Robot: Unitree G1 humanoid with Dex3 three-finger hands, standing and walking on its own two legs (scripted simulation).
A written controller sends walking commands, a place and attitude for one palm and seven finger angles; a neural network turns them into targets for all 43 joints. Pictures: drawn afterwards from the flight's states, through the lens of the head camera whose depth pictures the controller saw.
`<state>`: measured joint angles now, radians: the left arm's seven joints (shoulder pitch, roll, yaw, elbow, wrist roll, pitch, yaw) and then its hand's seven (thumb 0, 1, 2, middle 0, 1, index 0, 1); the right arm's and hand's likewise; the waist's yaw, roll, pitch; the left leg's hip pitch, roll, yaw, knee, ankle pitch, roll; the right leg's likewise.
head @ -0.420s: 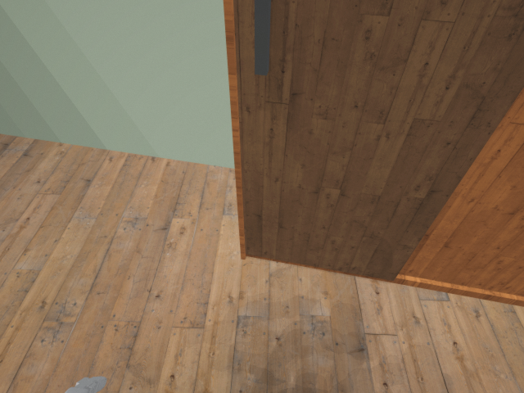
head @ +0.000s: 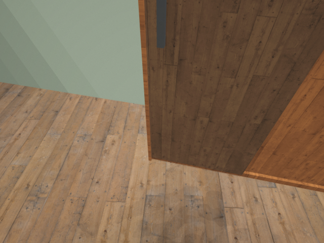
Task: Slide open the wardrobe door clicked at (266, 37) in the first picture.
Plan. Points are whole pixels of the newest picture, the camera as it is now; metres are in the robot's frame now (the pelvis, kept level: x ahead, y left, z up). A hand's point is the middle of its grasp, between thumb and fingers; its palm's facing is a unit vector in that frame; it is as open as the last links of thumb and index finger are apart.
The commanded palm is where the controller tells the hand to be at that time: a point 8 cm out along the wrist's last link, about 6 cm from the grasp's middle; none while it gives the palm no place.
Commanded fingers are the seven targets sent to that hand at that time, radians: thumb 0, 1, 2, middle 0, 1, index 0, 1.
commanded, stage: stand and wait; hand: left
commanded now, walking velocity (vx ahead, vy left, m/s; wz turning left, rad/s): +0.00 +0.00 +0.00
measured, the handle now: (163, 12) +0.76 +0.05 +0.25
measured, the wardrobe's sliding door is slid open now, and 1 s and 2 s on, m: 0.00 0.00 0.00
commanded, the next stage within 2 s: look at it before walking up in 0.40 s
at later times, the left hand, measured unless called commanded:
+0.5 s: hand out of the picture +0.07 +0.24 -0.15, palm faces -0.02 -0.94 -0.33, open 7.4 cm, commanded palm none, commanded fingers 0.00 0.90 0.90 -0.20 -0.30 -0.20 -0.30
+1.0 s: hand out of the picture +0.07 +0.23 -0.15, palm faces -0.02 -0.95 -0.33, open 7.4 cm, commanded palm none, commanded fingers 0.00 0.90 0.90 -0.20 -0.30 -0.20 -0.30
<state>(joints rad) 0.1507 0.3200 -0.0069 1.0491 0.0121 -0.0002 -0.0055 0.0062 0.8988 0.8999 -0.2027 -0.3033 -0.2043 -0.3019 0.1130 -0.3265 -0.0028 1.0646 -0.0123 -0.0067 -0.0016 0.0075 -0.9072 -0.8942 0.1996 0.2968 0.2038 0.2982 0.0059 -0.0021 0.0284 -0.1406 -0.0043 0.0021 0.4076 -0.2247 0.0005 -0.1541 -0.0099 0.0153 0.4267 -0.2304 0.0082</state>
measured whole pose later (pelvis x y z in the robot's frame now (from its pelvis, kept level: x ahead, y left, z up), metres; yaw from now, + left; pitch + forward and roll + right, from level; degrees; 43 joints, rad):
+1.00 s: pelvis +0.00 -0.01 +0.00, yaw +0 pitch -2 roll +0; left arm 0.13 0.33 0.00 1.09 0.01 -0.01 -0.01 0.01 0.90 0.90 -0.20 -0.30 -0.20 -0.30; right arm 0.12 -0.34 0.00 1.12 -0.01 -0.01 0.00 0.01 -0.91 -0.89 0.20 0.30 0.20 0.30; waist 0.00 0.00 0.04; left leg -0.13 0.01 -0.01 0.35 -0.19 -0.02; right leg -0.13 0.01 0.00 0.36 -0.19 -0.01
